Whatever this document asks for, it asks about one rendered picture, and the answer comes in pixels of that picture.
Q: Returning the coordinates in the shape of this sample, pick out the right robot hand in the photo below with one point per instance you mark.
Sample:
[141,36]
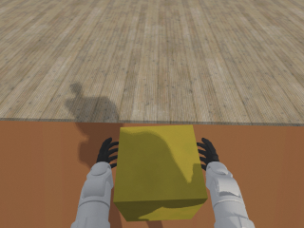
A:
[210,153]

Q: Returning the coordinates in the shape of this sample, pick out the robot right forearm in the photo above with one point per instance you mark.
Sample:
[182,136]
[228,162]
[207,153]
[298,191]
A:
[227,202]

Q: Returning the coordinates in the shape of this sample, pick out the carton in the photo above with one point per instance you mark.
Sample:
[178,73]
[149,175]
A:
[158,173]

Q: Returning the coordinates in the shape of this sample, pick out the left robot hand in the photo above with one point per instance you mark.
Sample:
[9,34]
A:
[104,152]

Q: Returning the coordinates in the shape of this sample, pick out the robot left forearm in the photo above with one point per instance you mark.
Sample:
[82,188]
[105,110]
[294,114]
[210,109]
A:
[94,203]

